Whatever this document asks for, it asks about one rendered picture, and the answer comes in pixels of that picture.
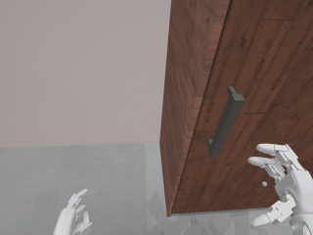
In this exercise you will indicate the right robot hand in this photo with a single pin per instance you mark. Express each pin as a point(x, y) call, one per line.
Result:
point(298, 183)

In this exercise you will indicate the handle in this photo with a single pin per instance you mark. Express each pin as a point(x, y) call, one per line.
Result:
point(229, 117)

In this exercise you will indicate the wardrobe door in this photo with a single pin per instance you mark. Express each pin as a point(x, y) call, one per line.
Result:
point(265, 51)

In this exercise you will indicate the right robot forearm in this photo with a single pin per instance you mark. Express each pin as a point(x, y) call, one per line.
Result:
point(302, 224)

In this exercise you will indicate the left robot hand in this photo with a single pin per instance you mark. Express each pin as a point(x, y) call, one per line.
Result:
point(68, 218)

